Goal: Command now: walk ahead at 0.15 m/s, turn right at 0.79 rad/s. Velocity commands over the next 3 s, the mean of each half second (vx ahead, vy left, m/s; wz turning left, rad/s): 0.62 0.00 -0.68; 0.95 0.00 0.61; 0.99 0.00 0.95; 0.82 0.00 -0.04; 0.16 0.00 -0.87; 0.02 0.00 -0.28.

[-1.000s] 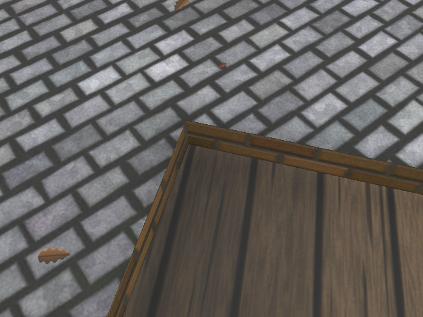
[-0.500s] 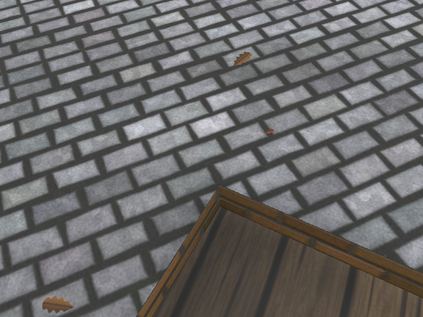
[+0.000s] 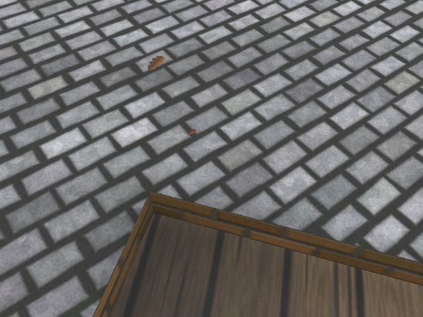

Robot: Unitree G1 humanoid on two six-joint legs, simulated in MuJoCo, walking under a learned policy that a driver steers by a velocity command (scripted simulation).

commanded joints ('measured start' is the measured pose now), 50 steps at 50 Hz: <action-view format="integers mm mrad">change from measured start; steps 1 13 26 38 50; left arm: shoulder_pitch -124 220 189 -80 -50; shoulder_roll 62 200 168 -14 -40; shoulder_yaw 5 42 -5 -97 -98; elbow -138 -44 70 -125 -320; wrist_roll -3 6 14 86 17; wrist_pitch -3 -93 -209 -174 -136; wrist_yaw -25 22 49 36 66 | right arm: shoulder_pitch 94 -195 -201 254 284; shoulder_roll -205 -150 -125 -129 -275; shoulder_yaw -60 -41 5 -44 -92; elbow -36 -164 -141 79 42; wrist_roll -12 -20 14 24 55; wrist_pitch -17 -101 -76 -92 -118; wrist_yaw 20 93 107 51 27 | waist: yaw -100 118 9 9 159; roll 214 -72 -68 43 164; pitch -98 10 -10 0 -375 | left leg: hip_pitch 139 -879 -356 -127 -229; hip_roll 286 68 -54 76 46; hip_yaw -138 -149 50 -645 -455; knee -125 805 201 -216 52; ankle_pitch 129 -98 272 -48 1464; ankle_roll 158 -32 91 356 206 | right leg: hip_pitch -32 657 512 -369 324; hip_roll -18 -279 -154 -49 62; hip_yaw -50 592 54 81 -33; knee -129 -720 -814 671 266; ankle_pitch -24 -123 1187 97 -82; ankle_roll -20 -349 -163 -28 -88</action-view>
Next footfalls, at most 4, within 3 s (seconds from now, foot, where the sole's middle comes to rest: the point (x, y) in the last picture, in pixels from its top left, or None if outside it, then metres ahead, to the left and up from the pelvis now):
0.18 right None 0.02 -0.13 -0.78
0.60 left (265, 309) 0.48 -0.15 -0.78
1.02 right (338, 185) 0.85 -0.41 -0.64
1.46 left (259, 108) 1.21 -0.16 -0.64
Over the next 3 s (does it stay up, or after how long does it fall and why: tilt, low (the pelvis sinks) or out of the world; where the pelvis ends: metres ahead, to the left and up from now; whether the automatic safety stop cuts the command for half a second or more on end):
stays up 1.71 0.00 0.14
